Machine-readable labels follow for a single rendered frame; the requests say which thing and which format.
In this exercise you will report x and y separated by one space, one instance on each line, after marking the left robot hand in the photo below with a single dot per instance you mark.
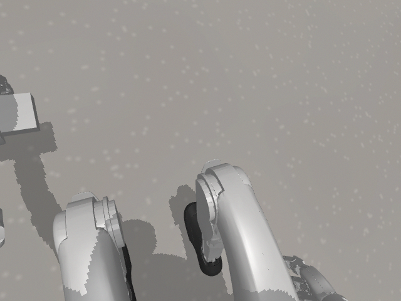
5 89

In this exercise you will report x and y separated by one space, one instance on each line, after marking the left robot foot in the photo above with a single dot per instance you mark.
128 275

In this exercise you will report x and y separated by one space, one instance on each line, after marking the small box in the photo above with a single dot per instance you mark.
18 114

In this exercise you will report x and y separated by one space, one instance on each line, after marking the right robot foot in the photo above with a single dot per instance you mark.
195 237

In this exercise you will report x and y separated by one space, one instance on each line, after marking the right robot hand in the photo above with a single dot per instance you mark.
313 285

